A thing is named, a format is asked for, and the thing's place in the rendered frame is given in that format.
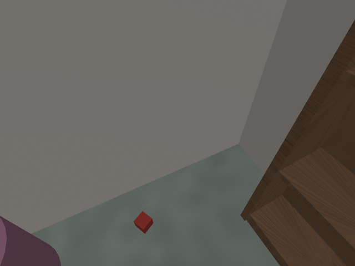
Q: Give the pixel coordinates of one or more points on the cube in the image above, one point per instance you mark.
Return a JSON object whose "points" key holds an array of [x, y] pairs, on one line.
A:
{"points": [[143, 222]]}

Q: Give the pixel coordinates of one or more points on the bookshelf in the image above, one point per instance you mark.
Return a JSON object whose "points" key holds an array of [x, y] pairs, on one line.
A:
{"points": [[303, 209]]}

